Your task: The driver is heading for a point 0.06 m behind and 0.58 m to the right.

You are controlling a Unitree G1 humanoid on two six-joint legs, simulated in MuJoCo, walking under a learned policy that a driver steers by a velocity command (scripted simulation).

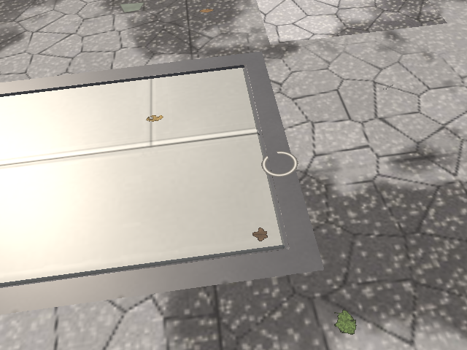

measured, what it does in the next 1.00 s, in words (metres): walks ahead, turning right: left foot, then right foot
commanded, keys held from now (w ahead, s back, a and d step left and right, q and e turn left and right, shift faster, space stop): w+e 0.40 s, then w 0.10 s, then no key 0.40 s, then e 0.10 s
